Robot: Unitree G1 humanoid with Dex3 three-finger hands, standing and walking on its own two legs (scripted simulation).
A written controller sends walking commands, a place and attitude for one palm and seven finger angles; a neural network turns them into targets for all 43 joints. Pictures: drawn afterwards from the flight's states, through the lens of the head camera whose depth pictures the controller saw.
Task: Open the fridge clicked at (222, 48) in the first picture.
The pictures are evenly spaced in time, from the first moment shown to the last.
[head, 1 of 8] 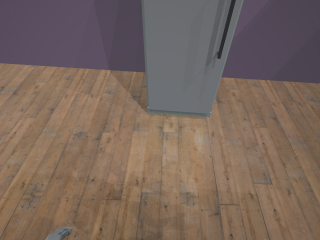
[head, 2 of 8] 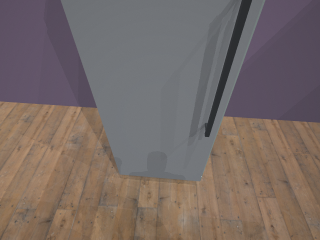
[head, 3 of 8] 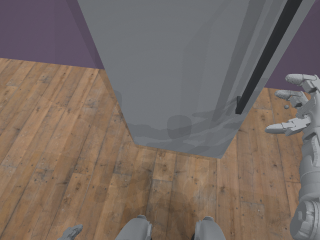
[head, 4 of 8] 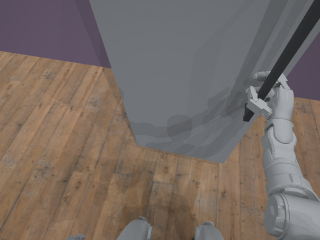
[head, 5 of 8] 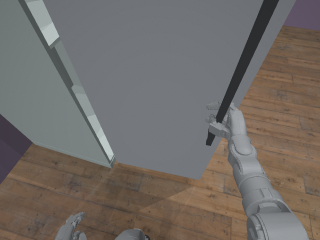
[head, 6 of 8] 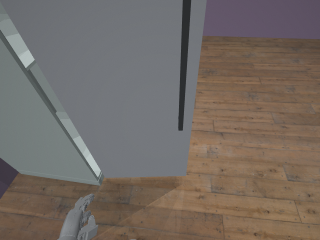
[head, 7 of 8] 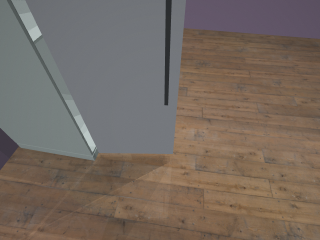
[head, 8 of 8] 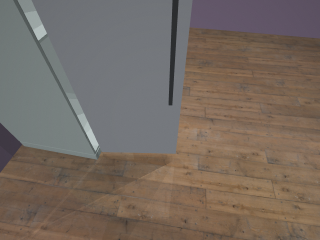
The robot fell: no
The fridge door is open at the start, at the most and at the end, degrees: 0 97 80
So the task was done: yes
